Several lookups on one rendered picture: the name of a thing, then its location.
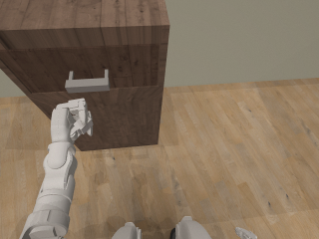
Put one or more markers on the left robot shin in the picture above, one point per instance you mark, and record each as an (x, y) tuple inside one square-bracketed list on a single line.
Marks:
[(129, 224)]

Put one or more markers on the drawer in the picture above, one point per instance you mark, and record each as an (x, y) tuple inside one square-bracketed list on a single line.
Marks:
[(46, 70)]

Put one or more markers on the cabinet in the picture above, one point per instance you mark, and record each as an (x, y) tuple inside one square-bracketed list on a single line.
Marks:
[(122, 117)]

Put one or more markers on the robot left hand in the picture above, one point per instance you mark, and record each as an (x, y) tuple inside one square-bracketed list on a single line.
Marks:
[(67, 127)]

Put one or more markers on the handle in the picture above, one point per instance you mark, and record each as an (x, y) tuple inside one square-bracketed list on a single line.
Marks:
[(88, 85)]

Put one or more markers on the right robot thigh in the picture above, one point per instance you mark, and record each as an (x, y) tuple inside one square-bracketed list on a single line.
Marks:
[(190, 229)]

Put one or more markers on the left robot forearm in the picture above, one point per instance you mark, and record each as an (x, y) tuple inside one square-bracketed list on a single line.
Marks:
[(50, 216)]

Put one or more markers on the robot right hand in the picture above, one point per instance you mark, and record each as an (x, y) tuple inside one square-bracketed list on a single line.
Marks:
[(244, 234)]

